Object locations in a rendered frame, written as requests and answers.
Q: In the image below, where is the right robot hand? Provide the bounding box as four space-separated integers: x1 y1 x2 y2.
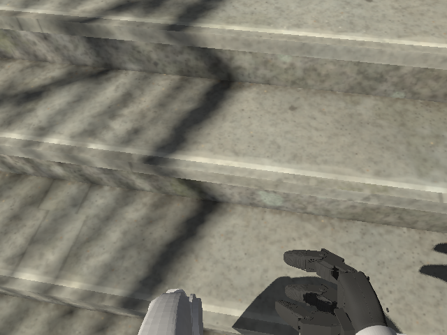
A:
275 248 389 335

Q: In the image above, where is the robot left thigh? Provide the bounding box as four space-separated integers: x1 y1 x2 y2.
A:
138 292 203 335

